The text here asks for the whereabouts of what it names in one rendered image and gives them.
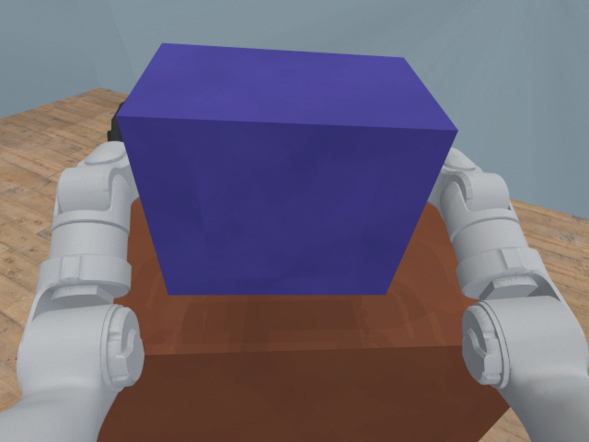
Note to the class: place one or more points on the left robot hand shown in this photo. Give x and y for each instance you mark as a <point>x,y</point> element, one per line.
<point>115,134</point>

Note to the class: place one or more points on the carton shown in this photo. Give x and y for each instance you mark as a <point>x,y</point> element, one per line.
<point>270,172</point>

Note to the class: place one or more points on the left robot upper arm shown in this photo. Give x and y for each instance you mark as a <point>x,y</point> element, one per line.
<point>73,364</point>

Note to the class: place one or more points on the right robot upper arm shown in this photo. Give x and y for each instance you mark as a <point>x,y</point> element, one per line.
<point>531,350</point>

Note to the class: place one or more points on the right robot forearm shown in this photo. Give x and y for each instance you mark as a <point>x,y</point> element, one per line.
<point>494,260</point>

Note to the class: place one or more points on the pedestal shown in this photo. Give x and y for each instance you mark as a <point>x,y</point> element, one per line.
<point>304,368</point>

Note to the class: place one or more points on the left robot forearm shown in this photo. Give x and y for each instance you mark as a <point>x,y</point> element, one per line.
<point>87,263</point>

